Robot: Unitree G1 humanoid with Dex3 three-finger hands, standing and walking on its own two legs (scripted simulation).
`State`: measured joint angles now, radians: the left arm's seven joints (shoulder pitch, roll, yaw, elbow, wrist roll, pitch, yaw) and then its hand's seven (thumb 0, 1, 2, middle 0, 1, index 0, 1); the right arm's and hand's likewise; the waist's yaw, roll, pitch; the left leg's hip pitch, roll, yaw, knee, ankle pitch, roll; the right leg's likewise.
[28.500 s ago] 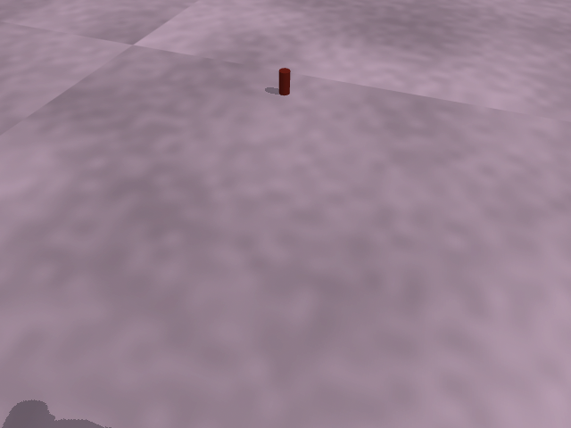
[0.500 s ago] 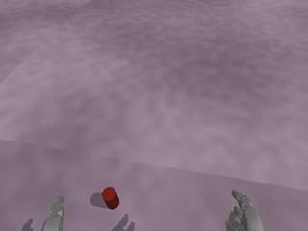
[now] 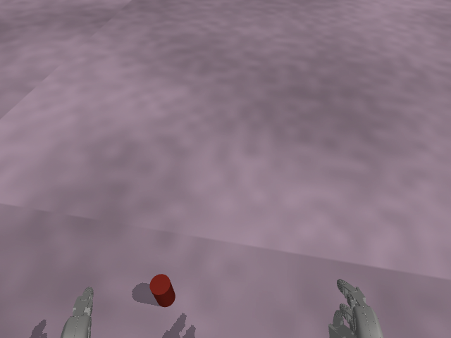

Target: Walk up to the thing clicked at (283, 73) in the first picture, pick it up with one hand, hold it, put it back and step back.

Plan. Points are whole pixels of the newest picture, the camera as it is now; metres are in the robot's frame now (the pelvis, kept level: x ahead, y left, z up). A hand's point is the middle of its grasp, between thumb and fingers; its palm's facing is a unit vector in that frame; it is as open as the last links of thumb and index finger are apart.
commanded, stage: home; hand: left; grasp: from the side
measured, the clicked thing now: (163, 291) +0.42 +0.21 -0.64
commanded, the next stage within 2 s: stand in 0.22 s
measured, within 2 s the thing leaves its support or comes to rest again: neither
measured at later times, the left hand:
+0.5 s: hand out of the picture +0.16 +0.18 -0.06, palm faces +0.12 -0.95 -0.28, open 15.9 cm
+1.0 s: hand out of the picture +0.08 +0.26 -0.11, palm faces -0.01 -0.94 -0.35, open 7.5 cm
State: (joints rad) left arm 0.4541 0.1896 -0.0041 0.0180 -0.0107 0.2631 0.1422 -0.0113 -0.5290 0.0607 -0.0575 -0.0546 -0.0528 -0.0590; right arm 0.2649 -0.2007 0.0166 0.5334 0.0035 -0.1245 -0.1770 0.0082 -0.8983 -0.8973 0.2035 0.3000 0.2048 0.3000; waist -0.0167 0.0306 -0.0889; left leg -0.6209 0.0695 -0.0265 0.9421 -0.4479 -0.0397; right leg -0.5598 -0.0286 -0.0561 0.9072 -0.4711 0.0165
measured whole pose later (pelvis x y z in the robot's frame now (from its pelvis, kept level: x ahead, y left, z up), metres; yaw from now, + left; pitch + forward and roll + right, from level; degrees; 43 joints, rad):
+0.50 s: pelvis +0.00 +0.00 +0.00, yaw +0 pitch +7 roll -2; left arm 0.46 0.19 0.00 0.01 -0.01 0.26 0.14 -0.01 -0.33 0.26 -0.14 -0.18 -0.14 -0.18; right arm 0.27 -0.20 0.02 0.53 0.00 -0.13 -0.18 0.01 -0.90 -0.90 0.20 0.30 0.20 0.30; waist -0.02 0.03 -0.09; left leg -0.62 0.07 -0.03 0.95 -0.45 -0.04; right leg -0.56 -0.03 -0.05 0.91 -0.47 0.02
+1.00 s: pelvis +0.00 +0.01 +0.03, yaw +0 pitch -1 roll +0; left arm 0.24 0.33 0.02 0.84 0.04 0.00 0.03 0.01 0.87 0.89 -0.21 -0.30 -0.20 -0.30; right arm 0.21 -0.31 -0.05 0.94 -0.05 -0.01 -0.01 0.00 -0.90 -0.90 0.20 0.30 0.20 0.30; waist 0.01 -0.02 0.04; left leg -0.33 0.03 0.01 0.67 -0.32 -0.01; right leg -0.29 -0.07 -0.04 0.67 -0.36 0.03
